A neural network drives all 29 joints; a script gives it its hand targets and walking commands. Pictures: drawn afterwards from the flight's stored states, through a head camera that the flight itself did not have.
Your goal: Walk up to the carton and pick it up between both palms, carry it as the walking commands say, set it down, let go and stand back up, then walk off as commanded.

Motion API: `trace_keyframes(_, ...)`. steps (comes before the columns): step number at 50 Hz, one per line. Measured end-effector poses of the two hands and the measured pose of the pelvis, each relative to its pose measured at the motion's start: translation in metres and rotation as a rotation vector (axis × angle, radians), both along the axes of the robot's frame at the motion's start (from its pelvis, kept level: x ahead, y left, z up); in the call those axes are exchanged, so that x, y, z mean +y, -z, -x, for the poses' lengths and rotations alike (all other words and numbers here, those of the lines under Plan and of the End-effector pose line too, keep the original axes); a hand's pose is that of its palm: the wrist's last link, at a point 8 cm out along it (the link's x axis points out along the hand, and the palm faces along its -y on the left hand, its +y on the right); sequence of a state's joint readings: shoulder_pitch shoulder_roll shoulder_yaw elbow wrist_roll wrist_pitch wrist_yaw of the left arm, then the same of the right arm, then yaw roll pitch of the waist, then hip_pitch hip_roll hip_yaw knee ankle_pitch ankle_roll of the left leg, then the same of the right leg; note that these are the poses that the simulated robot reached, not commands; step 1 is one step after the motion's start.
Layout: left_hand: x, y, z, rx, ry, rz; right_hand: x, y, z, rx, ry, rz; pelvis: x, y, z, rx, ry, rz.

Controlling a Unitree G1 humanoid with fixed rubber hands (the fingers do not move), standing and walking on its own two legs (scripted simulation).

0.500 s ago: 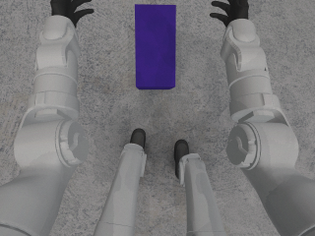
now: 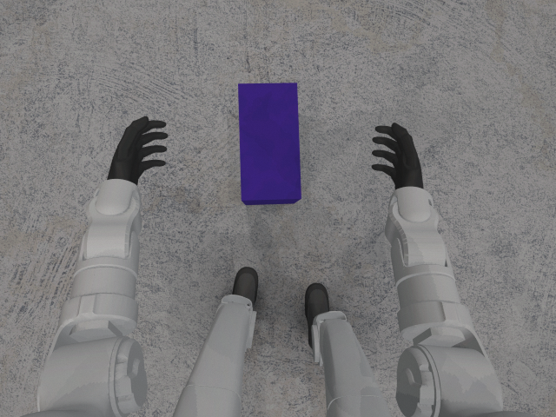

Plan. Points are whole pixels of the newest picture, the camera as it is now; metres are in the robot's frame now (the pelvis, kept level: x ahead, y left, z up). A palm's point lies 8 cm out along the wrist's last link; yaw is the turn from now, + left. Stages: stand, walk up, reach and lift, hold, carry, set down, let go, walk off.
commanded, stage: let go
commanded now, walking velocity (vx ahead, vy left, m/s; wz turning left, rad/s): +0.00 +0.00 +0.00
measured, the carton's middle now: (268, 150) +0.54 +0.05 -0.61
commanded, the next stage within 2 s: stand in 1.02 s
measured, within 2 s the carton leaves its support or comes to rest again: neither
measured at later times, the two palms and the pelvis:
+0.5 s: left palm (95, 331) +0.20 +0.21 -0.02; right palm (522, 343) +0.23 -0.24 -0.02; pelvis +0.04 -0.02 +0.05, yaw +1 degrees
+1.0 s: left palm (118, 305) +0.23 +0.19 -0.02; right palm (551, 346) +0.23 -0.26 -0.01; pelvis +0.07 -0.03 +0.05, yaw +0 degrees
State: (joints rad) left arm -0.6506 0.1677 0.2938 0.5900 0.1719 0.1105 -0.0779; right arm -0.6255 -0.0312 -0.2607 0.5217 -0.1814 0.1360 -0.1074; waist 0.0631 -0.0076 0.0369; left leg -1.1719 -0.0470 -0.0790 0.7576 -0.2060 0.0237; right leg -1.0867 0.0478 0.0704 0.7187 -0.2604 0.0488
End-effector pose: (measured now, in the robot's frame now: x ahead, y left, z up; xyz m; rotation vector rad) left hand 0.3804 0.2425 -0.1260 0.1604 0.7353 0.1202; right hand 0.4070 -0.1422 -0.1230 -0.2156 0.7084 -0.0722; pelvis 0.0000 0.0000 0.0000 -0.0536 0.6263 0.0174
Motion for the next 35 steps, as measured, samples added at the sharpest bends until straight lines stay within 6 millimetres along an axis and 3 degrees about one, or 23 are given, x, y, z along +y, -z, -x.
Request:
trace_keyframes(8, 0.002, -0.045, 0.073, 0.025, 0.012, 0.002, -0.032, -0.051, 0.054, -0.008, -0.021, 0.0, -0.002, -0.019, -0.01, -0.17, 0.001, -0.022)
trace_keyframes(14, -0.007, -0.071, 0.126, 0.035, 0.004, 0.021, -0.057, -0.071, 0.105, 0.033, -0.028, -0.007, -0.008, -0.032, -0.018, -0.322, -0.003, -0.034)
trace_keyframes(19, -0.018, -0.089, 0.158, 0.038, -0.007, 0.029, -0.078, -0.085, 0.146, 0.057, -0.023, -0.01, -0.013, -0.042, -0.025, -0.449, -0.003, -0.046)
trace_keyframes(27, -0.031, -0.105, 0.179, 0.057, 0.004, 0.025, -0.107, -0.103, 0.189, 0.085, -0.011, -0.013, -0.024, -0.052, -0.042, -0.615, 0.003, -0.062)
trace_keyframes(35, -0.043, -0.111, 0.168, 0.06, 0.034, 0.016, -0.119, -0.112, 0.187, 0.072, -0.002, -0.026, -0.033, -0.053, -0.054, -0.698, 0.011, -0.073)
